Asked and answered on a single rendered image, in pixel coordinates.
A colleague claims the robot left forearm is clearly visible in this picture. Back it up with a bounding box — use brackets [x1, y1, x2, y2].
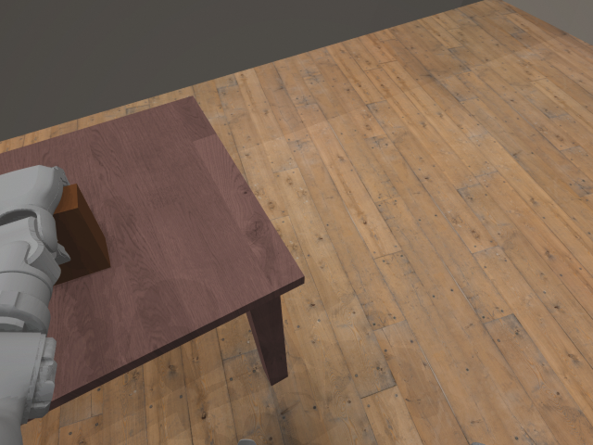
[0, 205, 61, 337]

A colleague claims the left robot upper arm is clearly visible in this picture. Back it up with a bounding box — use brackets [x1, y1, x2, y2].
[0, 332, 57, 445]

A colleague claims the sponge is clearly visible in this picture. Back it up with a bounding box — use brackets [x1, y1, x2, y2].
[53, 184, 110, 286]

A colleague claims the left robot hand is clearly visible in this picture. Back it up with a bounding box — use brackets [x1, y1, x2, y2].
[0, 165, 70, 265]

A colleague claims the table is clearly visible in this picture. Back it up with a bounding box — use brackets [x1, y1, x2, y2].
[0, 96, 305, 422]

